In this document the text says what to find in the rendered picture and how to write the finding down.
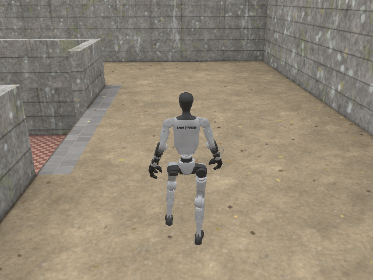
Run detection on left robot upper arm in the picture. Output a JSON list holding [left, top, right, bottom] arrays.
[[158, 118, 174, 151]]

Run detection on robot right shin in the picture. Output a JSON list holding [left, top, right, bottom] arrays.
[[195, 198, 205, 237]]

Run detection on robot left forearm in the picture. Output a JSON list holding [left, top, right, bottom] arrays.
[[150, 142, 164, 167]]

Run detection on robot right forearm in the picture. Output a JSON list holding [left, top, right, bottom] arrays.
[[210, 140, 221, 160]]

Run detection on left robot hand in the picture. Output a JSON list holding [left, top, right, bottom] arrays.
[[149, 165, 162, 179]]

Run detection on right robot hand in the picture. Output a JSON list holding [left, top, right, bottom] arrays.
[[209, 158, 222, 170]]

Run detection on right robot upper arm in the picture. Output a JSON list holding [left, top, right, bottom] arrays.
[[198, 117, 216, 149]]

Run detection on left robot foot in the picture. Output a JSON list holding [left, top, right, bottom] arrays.
[[165, 215, 173, 226]]

